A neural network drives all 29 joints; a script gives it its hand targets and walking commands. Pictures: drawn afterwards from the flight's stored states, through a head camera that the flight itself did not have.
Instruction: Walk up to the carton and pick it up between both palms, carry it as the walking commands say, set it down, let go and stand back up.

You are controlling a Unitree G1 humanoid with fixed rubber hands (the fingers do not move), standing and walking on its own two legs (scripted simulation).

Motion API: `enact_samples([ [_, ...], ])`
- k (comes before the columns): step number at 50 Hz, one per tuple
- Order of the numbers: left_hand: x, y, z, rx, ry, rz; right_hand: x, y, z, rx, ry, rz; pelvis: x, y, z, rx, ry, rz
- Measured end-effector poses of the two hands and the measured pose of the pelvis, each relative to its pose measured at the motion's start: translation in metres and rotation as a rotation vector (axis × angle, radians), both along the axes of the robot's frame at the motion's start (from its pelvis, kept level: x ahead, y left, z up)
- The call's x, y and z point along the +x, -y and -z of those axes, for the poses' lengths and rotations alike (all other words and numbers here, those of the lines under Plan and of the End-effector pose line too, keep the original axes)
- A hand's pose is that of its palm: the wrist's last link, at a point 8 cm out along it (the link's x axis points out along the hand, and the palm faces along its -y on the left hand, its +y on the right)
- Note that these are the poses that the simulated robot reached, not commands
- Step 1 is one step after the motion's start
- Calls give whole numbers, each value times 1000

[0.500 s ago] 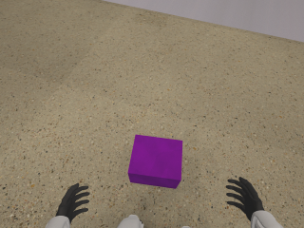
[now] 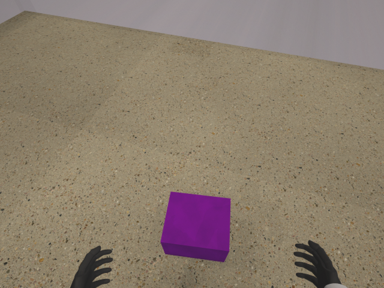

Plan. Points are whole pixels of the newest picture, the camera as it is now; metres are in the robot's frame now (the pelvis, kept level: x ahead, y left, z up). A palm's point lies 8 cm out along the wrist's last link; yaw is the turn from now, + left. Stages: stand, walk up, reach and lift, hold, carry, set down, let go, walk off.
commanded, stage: stand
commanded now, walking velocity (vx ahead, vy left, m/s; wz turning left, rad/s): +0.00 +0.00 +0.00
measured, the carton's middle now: (197, 226) +0.47 +0.01 -0.66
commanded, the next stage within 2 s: none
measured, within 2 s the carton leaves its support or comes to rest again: neither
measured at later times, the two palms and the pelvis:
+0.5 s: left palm out of the picture +0.12 +0.28 -0.06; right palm out of the picture +0.14 -0.27 -0.06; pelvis -0.01 -0.01 +0.00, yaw +0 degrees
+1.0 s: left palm out of the picture +0.10 +0.28 -0.07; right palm out of the picture +0.11 -0.28 -0.07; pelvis -0.02 -0.01 +0.00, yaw +0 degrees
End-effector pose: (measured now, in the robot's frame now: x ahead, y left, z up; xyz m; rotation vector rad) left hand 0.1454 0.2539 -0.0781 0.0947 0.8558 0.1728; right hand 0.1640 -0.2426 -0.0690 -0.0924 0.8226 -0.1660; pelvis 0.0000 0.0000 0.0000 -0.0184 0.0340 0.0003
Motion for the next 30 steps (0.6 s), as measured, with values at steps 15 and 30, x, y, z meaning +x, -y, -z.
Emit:
enact_samples([
  [15, -6, -19, -14, 92, 97, -32, 3, 21, -18, -60, 141, 41, -2, 6, 1, 8, 12, 0],
  [30, -38, -28, -10, 126, 80, -36, -40, 33, -4, -81, 89, 57, -14, 7, 2, 10, 34, 1],
])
